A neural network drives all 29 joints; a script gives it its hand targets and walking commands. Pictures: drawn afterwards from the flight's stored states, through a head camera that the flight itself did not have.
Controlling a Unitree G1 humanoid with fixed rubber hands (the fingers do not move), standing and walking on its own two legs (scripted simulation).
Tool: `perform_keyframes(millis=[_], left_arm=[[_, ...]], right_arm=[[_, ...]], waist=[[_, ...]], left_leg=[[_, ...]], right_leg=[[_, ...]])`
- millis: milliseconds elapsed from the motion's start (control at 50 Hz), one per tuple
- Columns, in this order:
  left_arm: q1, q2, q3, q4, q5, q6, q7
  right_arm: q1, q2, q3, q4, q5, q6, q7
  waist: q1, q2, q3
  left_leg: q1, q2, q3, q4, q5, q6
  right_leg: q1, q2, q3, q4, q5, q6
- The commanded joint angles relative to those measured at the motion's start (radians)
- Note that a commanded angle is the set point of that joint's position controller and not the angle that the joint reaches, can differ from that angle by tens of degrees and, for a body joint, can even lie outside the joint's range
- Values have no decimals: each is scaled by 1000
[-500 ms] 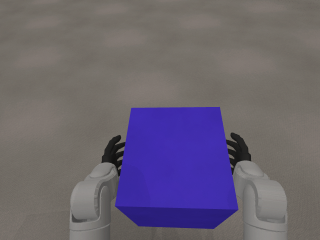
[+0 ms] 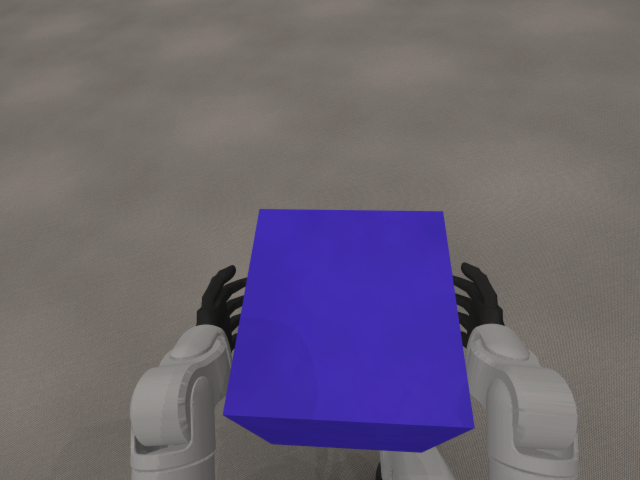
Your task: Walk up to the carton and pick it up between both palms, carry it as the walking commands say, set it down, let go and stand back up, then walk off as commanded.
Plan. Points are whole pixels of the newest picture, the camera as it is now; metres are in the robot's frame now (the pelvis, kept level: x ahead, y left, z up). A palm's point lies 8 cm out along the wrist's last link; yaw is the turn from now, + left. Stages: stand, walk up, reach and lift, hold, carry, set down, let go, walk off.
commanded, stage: carry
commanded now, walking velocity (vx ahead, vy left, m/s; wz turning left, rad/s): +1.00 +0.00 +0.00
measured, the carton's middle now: (347, 341) +0.28 -0.01 +0.02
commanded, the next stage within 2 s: none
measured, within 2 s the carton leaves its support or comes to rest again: neither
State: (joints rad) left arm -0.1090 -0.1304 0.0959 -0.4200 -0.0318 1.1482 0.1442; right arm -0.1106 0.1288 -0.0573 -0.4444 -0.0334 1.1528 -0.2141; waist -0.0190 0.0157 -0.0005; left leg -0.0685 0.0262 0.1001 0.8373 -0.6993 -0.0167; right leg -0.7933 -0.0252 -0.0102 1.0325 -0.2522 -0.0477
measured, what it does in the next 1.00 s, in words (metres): walks ahead: left foot, then right foot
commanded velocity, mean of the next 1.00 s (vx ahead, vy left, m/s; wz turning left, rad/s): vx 0.36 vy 0.00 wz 0.00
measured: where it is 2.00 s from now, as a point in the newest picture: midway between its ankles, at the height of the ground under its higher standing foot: (440, 111)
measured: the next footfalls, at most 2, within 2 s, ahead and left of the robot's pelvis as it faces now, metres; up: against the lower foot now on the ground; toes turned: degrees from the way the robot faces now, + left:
left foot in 0.36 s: +0.55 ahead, +0.09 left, -0.01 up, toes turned +5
right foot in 0.60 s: +0.89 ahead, -0.18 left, +0.00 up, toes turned -1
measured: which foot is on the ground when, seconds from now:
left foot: down 0.00-0.00, up 0.02-0.34, down 0.36-0.62, up 0.64-0.98, down 1.00-1.00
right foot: down 0.00-0.40, up 0.42-0.58, down 0.60-1.00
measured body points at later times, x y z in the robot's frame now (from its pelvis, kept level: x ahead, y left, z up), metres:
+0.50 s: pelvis +0.58 -0.06 +0.01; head +0.59 -0.14 +0.45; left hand +0.86 +0.06 +0.10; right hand +0.85 -0.23 +0.06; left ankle +0.51 +0.08 -0.66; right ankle +0.39 -0.11 -0.45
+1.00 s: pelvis +1.04 -0.22 +0.02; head +1.09 -0.25 +0.47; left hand +1.33 -0.07 +0.11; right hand +1.34 -0.37 +0.10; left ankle +1.06 -0.12 -0.67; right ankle +0.86 -0.20 -0.64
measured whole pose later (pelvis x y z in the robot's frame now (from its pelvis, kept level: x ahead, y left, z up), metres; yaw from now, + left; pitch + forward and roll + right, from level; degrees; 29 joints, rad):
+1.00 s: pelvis +1.04 -0.22 +0.02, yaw +3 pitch +3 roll +5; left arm -0.11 -0.13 0.12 -0.48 -0.04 1.08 0.15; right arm -0.19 0.14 -0.06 -0.46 -0.01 1.12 -0.22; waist -0.03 -0.02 0.06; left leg -0.51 -0.06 0.13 0.84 -0.37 0.01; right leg -0.17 0.12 -0.13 0.88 -0.60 0.06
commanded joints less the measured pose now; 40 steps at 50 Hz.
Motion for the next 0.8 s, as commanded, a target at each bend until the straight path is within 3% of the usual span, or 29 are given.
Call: perform_keyframes(millis=[0, 20, 40, 60, 100, 200, 240, 260, 280, 300, 320, 340, 360, 380, 400, 440, 460, 480, 500, 520, 540, 560, 580, 600, 620, 640, 680, 720, 780], left_arm=[[-456, -805, -566, -243, -232, -102, -78], [-546, -793, -591, -306, -269, -104, -82], [-541, -793, -610, -318, -275, -102, -83], [-547, -820, -617, -313, -272, -106, -85], [-514, -844, -603, -306, -241, -110, -81], [-551, -810, -647, -345, -269, -109, -82], [-528, -755, -633, -328, -256, -81, -78], [-488, -737, -620, -298, -249, -60, -76], [-434, -708, -601, -251, -238, -38, -74], [-413, -694, -589, -218, -235, -22, -77], [-405, -654, -561, -160, -215, 0, -78], [-410, -643, -540, -150, -221, 12, -87], [-461, -629, -539, -194, -238, 18, -99], [-488, -645, -531, -181, -233, 10, -108], [-491, -674, -506, -158, -229, -6, -113], [-445, -771, -484, -121, -252, -45, -132], [-424, -785, -476, -134, -271, -66, -137], [-443, -790, -474, -157, -281, -81, -141], [-422, -779, -468, -167, -277, -89, -136], [-377, -782, -455, -163, -260, -99, -127], [-340, -775, -434, -157, -233, -108, -116], [-324, -771, -425, -151, -227, -116, -110], [-312, -761, -425, -152, -220, -124, -108], [-340, -763, -462, -183, -206, -124, -101], [-351, -767, -495, -236, -216, -126, -96], [-437, -734, -529, -334, -256, -128, -94], [-507, -742, -572, -400, -289, -142, -100], [-430, -783, -545, -353, -250, -147, -97], [-418, -833, -562, -348, -261, -152, -97]], right_arm=[[-551, 844, 664, -277, 361, -70, 146], [-535, 847, 630, -244, 353, -73, 143], [-464, 871, 623, -177, 332, -67, 145], [-450, 895, 616, -158, 331, -78, 151], [-524, 908, 642, -219, 377, -93, 165], [-550, 886, 643, -247, 351, -111, 158], [-516, 834, 627, -216, 329, -83, 152], [-489, 818, 626, -202, 323, -65, 148], [-479, 780, 605, -187, 308, -45, 143], [-468, 781, 592, -166, 299, -32, 139], [-401, 783, 583, -105, 286, -15, 138], [-395, 771, 584, -96, 279, -6, 130], [-366, 801, 588, -29, 271, 7, 118], [-354, 829, 598, 24, 248, 3, 106], [-407, 871, 674, -46, 268, -7, 100], [-497, 925, 693, -165, 293, -39, 95], [-567, 916, 680, -247, 301, -58, 90], [-641, 909, 691, -289, 322, -70, 89], [-656, 885, 698, -313, 329, -80, 88], [-635, 866, 694, -317, 350, -85, 94], [-625, 827, 679, -327, 366, -92, 101], [-623, 820, 684, -340, 364, -93, 106], [-629, 811, 709, -381, 368, -89, 114], [-628, 825, 717, -352, 371, -81, 122], [-559, 835, 707, -329, 360, -81, 124], [-452, 845, 645, -244, 344, -79, 122], [-400, 903, 621, -159, 336, -87, 123], [-495, 906, 664, -242, 378, -104, 139], [-599, 884, 683, -376, 401, -134, 144]], waist=[[35, -338, -693], [36, -241, -645], [39, -221, -656], [43, -160, -649], [46, -61, -573], [54, -84, -428], [39, -22, -302], [36, -51, -283], [36, -121, -301], [9, -173, -362], [-81, -171, -451], [-136, 117, -581], [-132, 380, -543], [-128, 495, -419], [-138, 214, -310], [-117, -188, -287], [-82, -235, -256], [-39, -255, -258], [-8, -169, -354], [43, -88, -502], [61, -110, -624], [43, -273, -627], [21, -510, -623], [25, -462, -602], [31, -422, -629], [25, -319, -634], [30, -269, -678], [45, -238, -676], [61, -222, -657]], left_leg=[[-612, -113, -164, 733, 202, 3], [-770, -62, -176, 779, 176, 7], [-900, -42, -175, 793, 150, 1], [-948, -27, -165, 774, 164, -1], [-938, -6, -147, 680, 186, 7], [-1016, -7, 1, 421, 137, 9], [-713, -59, 119, -4, 313, 11], [-474, -138, 239, -228, 434, 11], [-296, -204, 336, -278, 524, 22], [-48, -233, 339, -245, 610, 47], [333, -125, 113, -195, 702, 148], [632, 243, -589, -260, 1076, 432], [878, 342, -969, -279, 1426, 600], [903, 429, -1095, -167, 1667, 593], [928, 437, -1044, -97, 1708, 525], [778, 421, -894, -94, 1458, 304], [518, 404, -853, -163, 1312, 232], [216, 376, -714, -282, 1113, 164], [-115, 300, -409, -309, 913, 87], [-376, 201, -149, -109, 793, 20], [-421, 107, -48, 96, 536, -19], [-386, -29, -36, 384, 201, -68], [-383, -145, -95, 601, 87, -64], [-416, -131, -109, 626, 85, -43], [-464, -120, -101, 681, 159, -40], [-582, -80, -124, 708, 191, -27], [-679, -34, -134, 744, 186, -28], [-740, -29, -108, 687, 213, -17], [-873, -47, -55, 638, 150, 12]], right_leg=[[1289, -272, 736, -554, 543, -149], [1386, -268, 599, -446, 810, -110], [1495, -274, 572, -412, 922, -133], [1491, -273, 556, -414, 961, -139], [1375, -258, 488, -459, 825, -152], [1364, -246, 323, -544, 1053, -87], [1064, -135, 127, -615, 1203, -10], [929, -79, -1, -601, 1425, 32], [873, -101, -3, -524, 1619, 27], [783, -103, -31, -334, 1742, 42], [498, -96, -66, 43, 1700, 106], [147, 111, -58, 770, 867, 208], [-201, 233, 176, 1113, -95, 191], [-609, 201, 404, 1306, -861, 170], [-770, 140, 469, 1272, -1123, 116], [-735, 29, 451, 897, -1153, 54], [-568, -27, 452, 641, -1077, 21], [-267, -104, 340, 197, -783, 11], [302, -114, 200, -273, -355, 18], [853, -93, 118, -474, 170, 36], [1048, -93, 117, -437, 453, 68], [976, -162, 308, -525, 772, 99], [972, -218, 531, -590, 1020, 99], [1068, -224, 584, -544, 1107, 49], [1104, -260, 527, -481, 1525, 52], [1189, -280, 440, -430, 1484, 97], [1321, -277, 378, -391, 1514, 136], [1335, -239, 363, -407, 1535, 143], [1464, -227, 372, -406, 1601, 106]])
